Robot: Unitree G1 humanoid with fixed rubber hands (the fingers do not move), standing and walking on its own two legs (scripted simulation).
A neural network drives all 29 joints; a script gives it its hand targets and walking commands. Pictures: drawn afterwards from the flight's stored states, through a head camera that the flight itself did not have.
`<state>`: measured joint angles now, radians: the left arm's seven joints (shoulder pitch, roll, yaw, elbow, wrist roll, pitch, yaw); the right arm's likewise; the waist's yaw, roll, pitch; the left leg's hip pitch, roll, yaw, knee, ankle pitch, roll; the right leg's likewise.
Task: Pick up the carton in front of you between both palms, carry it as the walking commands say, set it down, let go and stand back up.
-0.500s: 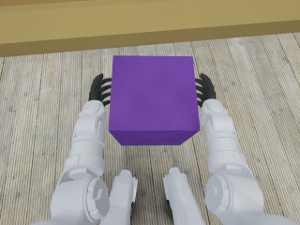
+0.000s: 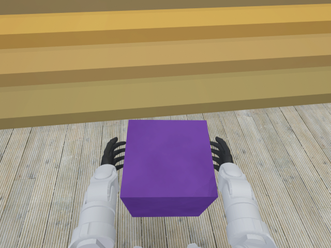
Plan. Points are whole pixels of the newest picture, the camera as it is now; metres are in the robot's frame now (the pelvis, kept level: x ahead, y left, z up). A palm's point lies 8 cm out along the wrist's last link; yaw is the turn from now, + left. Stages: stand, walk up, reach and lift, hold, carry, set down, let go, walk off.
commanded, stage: reach and lift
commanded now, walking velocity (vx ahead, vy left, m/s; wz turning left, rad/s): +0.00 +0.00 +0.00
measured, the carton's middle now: (166, 172) +0.35 +0.00 -0.09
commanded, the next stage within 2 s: hold in 1.32 s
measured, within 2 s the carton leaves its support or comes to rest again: neither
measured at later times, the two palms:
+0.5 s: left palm (96, 165) +0.30 +0.15 +0.07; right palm (237, 164) +0.30 -0.15 +0.06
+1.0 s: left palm (96, 159) +0.31 +0.15 +0.08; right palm (237, 158) +0.31 -0.15 +0.08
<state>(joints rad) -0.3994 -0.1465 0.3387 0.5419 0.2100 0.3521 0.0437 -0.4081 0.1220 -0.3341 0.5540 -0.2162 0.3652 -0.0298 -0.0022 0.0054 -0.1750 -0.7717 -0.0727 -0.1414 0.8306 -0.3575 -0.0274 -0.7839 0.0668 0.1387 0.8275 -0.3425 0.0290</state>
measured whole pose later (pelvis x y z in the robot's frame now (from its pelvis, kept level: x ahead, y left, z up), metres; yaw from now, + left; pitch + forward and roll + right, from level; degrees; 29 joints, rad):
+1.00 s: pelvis +0.02 +0.00 +0.05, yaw +0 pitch -4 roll +0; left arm -0.27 -0.15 0.25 0.32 0.28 0.65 -0.01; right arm -0.27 0.15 -0.24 0.32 -0.28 0.66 0.00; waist 0.00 0.00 -0.01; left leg -0.11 -0.04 -0.14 0.40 -0.22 -0.02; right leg -0.12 0.04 0.14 0.40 -0.20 0.01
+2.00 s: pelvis +0.01 +0.00 +0.05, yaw +0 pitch -7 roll +0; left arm -0.29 -0.16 0.25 0.25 0.29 0.75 -0.02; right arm -0.29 0.16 -0.24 0.25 -0.29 0.76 0.01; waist 0.00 0.00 0.01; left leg -0.05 -0.03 -0.14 0.37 -0.20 -0.01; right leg -0.06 0.03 0.13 0.37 -0.18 0.01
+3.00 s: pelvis +0.21 +0.02 +0.03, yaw +2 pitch +5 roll +1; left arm -0.14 -0.13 0.09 -0.40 0.10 1.21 0.11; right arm -0.14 0.13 -0.11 -0.38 -0.09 1.21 -0.09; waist 0.03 -0.05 -0.12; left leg -0.42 0.01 0.19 0.52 -0.27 0.02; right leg -0.09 -0.09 -0.11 0.44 -0.43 0.04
